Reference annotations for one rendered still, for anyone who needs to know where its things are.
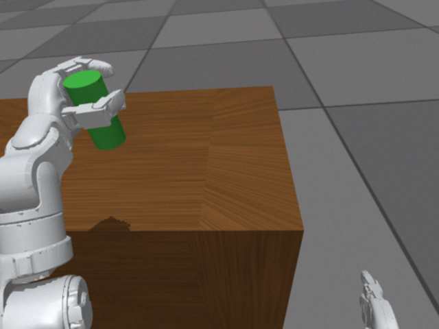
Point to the can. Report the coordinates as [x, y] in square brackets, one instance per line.
[88, 87]

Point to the left robot arm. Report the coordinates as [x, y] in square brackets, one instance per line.
[33, 240]

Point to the right robot hand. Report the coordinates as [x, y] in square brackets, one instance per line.
[377, 313]

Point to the left robot hand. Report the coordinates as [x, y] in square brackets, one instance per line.
[48, 95]

